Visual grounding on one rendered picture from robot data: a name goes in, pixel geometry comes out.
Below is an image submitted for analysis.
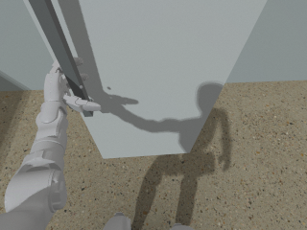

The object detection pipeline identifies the left robot upper arm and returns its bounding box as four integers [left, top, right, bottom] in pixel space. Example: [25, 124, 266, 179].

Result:
[0, 169, 67, 230]

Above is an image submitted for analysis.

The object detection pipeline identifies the robot left hand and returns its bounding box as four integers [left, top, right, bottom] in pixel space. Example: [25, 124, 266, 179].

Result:
[43, 57, 102, 113]

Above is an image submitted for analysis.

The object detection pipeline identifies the handle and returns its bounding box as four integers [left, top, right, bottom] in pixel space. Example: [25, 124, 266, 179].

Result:
[29, 0, 94, 117]

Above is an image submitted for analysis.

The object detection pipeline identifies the robot left thigh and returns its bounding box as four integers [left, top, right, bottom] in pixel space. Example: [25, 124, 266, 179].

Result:
[103, 216, 131, 230]

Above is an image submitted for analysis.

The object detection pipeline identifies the robot left forearm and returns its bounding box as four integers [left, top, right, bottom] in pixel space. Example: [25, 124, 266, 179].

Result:
[4, 101, 69, 213]

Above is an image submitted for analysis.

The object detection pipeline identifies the left robot shin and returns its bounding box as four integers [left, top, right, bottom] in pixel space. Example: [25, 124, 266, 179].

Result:
[114, 212, 125, 217]

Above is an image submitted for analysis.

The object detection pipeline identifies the fridge door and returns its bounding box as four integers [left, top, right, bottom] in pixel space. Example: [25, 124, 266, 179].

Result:
[23, 0, 268, 159]

